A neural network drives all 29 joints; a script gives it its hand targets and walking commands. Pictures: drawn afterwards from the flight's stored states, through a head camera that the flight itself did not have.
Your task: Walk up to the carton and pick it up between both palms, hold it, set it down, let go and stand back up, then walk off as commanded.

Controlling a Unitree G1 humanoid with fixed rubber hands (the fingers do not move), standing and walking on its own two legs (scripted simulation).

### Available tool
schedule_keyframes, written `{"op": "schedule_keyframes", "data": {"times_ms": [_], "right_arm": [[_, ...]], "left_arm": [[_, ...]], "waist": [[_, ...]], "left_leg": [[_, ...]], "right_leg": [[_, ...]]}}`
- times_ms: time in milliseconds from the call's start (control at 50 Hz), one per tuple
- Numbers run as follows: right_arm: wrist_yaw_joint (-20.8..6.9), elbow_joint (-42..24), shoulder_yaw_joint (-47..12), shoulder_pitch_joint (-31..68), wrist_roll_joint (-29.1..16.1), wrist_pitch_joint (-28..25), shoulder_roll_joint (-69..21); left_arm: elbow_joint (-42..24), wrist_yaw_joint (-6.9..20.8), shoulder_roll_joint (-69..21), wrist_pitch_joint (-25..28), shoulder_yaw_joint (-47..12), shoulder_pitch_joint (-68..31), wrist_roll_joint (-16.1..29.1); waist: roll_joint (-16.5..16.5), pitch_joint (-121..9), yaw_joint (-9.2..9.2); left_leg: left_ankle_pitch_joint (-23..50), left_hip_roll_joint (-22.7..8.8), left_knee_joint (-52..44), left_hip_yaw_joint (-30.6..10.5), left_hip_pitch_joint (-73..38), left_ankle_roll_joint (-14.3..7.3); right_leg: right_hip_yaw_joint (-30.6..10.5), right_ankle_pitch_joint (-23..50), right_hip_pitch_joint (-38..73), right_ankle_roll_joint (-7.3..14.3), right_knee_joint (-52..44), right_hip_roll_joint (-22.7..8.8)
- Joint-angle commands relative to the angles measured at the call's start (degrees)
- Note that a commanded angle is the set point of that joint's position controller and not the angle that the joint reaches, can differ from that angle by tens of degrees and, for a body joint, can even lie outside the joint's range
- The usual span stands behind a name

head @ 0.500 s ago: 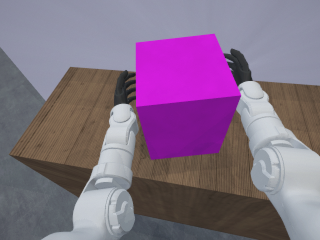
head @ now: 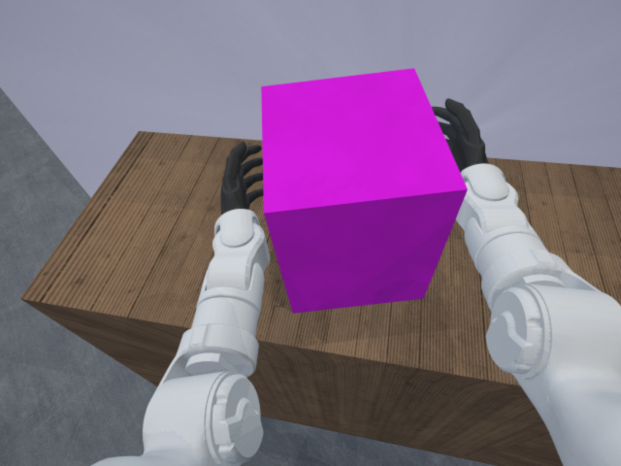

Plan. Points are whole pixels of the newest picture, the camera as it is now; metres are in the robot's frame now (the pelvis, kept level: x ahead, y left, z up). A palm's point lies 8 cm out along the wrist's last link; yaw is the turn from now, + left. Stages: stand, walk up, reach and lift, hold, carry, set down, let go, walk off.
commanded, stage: reach and lift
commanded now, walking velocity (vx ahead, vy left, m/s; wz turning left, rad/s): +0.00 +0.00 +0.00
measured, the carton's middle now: (348, 200) +0.47 +0.06 +0.06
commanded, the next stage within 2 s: none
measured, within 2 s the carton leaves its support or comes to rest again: leaves its support in 0.14 s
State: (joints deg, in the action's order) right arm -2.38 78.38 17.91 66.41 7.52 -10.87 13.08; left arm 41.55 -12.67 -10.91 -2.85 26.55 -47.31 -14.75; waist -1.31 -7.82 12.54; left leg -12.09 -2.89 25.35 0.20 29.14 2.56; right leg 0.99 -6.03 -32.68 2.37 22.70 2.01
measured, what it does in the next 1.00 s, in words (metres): stands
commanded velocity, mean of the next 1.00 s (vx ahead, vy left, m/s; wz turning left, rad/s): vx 0.00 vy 0.00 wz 0.00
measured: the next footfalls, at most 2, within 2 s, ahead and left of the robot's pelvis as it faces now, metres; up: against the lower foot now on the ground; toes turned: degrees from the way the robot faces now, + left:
none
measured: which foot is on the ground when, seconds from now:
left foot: down 0.00-1.00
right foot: down 0.00-1.00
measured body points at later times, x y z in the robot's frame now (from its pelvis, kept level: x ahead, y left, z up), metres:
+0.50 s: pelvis -0.02 +0.00 +0.00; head +0.02 -0.03 +0.45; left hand +0.38 +0.19 +0.13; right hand +0.48 -0.09 +0.15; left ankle -0.02 +0.15 -0.74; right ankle +0.04 -0.09 -0.74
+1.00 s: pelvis -0.03 +0.00 +0.00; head -0.02 -0.03 +0.45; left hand +0.37 +0.19 +0.17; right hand +0.47 -0.09 +0.19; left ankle -0.02 +0.15 -0.74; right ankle +0.04 -0.09 -0.74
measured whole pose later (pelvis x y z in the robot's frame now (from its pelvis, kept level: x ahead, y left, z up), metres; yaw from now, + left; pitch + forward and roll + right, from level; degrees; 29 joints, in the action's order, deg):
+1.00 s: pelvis -0.03 +0.00 +0.00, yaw +0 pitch +11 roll +0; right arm -0.8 76.2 17.9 66.4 6.5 1.9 13.0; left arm 41.1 -12.6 -9.8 -17.0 26.6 -50.2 -11.7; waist -1.3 -12.9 12.4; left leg -10.6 -2.9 25.4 0.2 25.7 2.6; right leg 1.0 -4.2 -29.0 2.4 22.2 2.0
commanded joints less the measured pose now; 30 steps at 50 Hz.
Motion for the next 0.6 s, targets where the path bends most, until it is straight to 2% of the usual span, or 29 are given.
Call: {"op": "schedule_keyframes", "data": {"times_ms": [0, 40, 60, 140, 180, 220, 240, 260, 280, 300, 380, 400, 420, 480, 500, 520, 580], "right_arm": [[-7.8, -5.4, -9.0, 33.4, 2.9, -5.3, -32.5], [-7.7, -5.1, -8.8, 33.9, 2.9, -5.1, -32.2], [-7.7, -5.4, -8.8, 34.8, 2.8, -5.1, -32.2], [-7.8, -5.0, -8.6, 37.0, 2.4, -4.2, -32.6], [-7.9, -5.6, -8.3, 37.9, 2.0, -3.9, -31.9], [-7.6, -5.4, -8.0, 38.2, 2.1, -3.2, -32.7], [-7.5, -5.4, -8.3, 37.6, 1.9, -2.8, -33.6], [-7.5, -5.3, -8.0, 38.3, 2.0, -2.5, -33.3], [-7.3, -5.6, -8.4, 37.9, 1.6, -2.2, -34.0], [-7.4, -5.6, -7.7, 38.6, 1.7, -1.8, -33.4], [-7.2, -6.2, -7.7, 39.0, 1.4, -0.1, -35.1], [-6.9, -6.8, -8.1, 39.4, 0.8, 0.5, -35.0], [-6.9, -6.5, -8.2, 39.1, 0.6, 0.9, -35.8], [-6.5, -7.0, -8.2, 39.4, 0.6, 2.5, -37.2], [-6.4, -7.7, -8.4, 39.8, 0.2, 2.7, -37.8], [-6.3, -8.3, -8.7, 40.2, -0.4, 3.0, -38.4], [-5.9, -9.6, -8.9, 40.0, -0.8, 4.2, -39.6]], "left_arm": [[-11.8, 3.7, -27.9, 4.3, -21.1, -37.5, 4.3], [-11.6, 3.4, -27.3, 3.7, -21.5, -37.8, 4.9], [-11.4, 3.3, -27.7, 3.4, -22.0, -38.8, 5.0], [-12.1, 2.8, -27.5, 2.6, -22.5, -41.6, 5.7], [-12.6, 2.6, -27.6, 1.9, -23.5, -42.3, 6.4], [-11.1, 2.7, -26.6, 1.1, -22.7, -43.0, 5.9], [-11.4, 2.9, -26.4, 1.0, -22.4, -43.4, 6.1], [-11.8, 2.9, -26.6, 0.6, -22.6, -44.5, 6.1], [-11.6, 3.0, -26.1, 0.3, -22.3, -44.5, 5.9], [-11.9, 3.0, -26.2, 0.0, -22.4, -45.9, 6.0], [-11.4, 3.5, -25.1, -1.1, -21.3, -48.1, 5.7], [-11.9, 3.5, -24.9, -1.7, -21.9, -48.9, 6.3], [-12.0, 3.6, -24.6, -1.9, -21.9, -49.2, 6.3], [-11.2, 4.0, -24.1, -2.9, -21.9, -50.7, 6.7], [-13.0, 3.9, -24.3, -3.0, -23.0, -52.8, 7.6], [-12.7, 4.0, -24.2, -3.1, -22.7, -52.9, 7.6], [-12.0, 4.4, -23.7, -3.9, -22.9, -53.6, 8.0]], "waist": [[10.8, -54.1, -0.44], [11.6, -53.8, -0.48], [10.8, -54.0, -0.72], [11.6, -54.1, -0.87], [11.1, -54.1, -1.57], [11.0, -53.0, -1.49], [12.0, -53.0, -1.53], [11.1, -51.9, -1.86], [11.9, -51.3, -1.79], [11.7, -50.5, -2.47], [12.0, -48.6, -2.08], [11.9, -48.9, -2.76], [12.0, -48.5, -2.55], [12.8, -47.3, -3.45], [12.3, -48.4, -3.95], [12.2, -48.2, -3.68], [12.9, -47.4, -4.35]], "left_leg": [[35.7, 1.3, -1.5, 4.7, -9.7, 0.6], [34.6, 1.4, -1.6, 4.7, -9.5, 0.4], [34.0, 1.4, -1.5, 4.5, -9.6, 0.5], [31.3, 1.5, -1.9, 4.4, -9.6, 0.2], [31.0, 1.3, -1.8, 3.8, -10.8, 0.4], [29.4, 1.6, -2.2, 3.9, -10.3, 0.1], [28.3, 1.8, -2.2, 4.2, -9.7, -0.2], [27.9, 1.7, -2.8, 3.9, -9.8, 0.1], [26.7, 1.9, -2.8, 4.0, -9.7, -0.2], [26.4, 1.8, -3.1, 3.8, -10.1, -0.1], [22.5, 2.2, -4.0, 4.1, -8.7, -0.6], [22.2, 2.3, -4.2, 3.9, -8.9, -0.6], [21.6, 2.4, -4.4, 3.9, -8.9, -0.8], [18.1, 2.8, -5.0, 3.8, -7.6, -1.1], [17.8, 3.0, -5.0, 3.6, -7.8, -1.3], [17.2, 3.1, -5.0, 3.8, -7.4, -1.4], [15.1, 3.2, -5.4, 3.5, -7.3, -1.6]], "right_leg": [[5.5, 30.3, 34.4, -1.4, 0.0, 2.7], [5.3, 29.3, 34.3, -1.3, -0.3, 2.8], [5.5, 28.2, 33.6, -1.2, -0.4, 2.8], [5.3, 24.9, 33.0, -1.0, -0.9, 3.0], [5.6, 23.7, 32.2, -0.8, -1.2, 3.1], [5.3, 22.8, 32.7, -0.9, -1.5, 2.9], [5.1, 22.9, 33.9, -1.2, -1.4, 2.7], [5.4, 22.4, 34.2, -1.2, -1.3, 2.7], [5.2, 22.1, 34.7, -1.5, -1.3, 2.7], [5.4, 21.3, 34.9, -1.6, -1.5, 2.7], [4.8, 18.6, 36.4, -2.0, -1.7, 2.1], [5.1, 19.3, 36.8, -2.2, -1.6, 2.1], [4.9, 19.0, 37.3, -2.3, -1.7, 2.0], [4.6, 17.3, 38.4, -2.8, -1.8, 1.6], [4.5, 17.1, 38.4, -2.9, -1.6, 1.6], [4.2, 17.1, 38.9, -3.1, -1.4, 1.3], [4.3, 15.3, 39.2, -3.7, -1.7, 1.1]]}}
